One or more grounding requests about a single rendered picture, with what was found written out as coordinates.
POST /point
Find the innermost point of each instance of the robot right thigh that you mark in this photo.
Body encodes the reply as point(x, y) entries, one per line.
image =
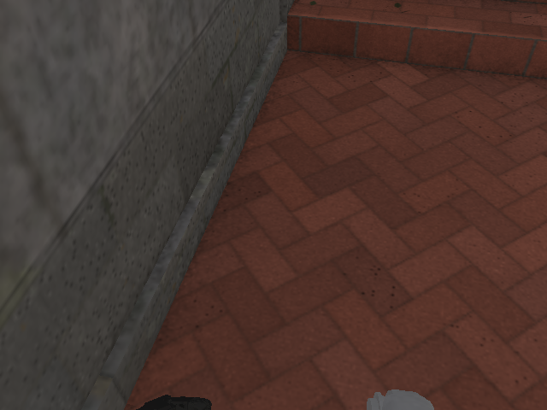
point(398, 400)

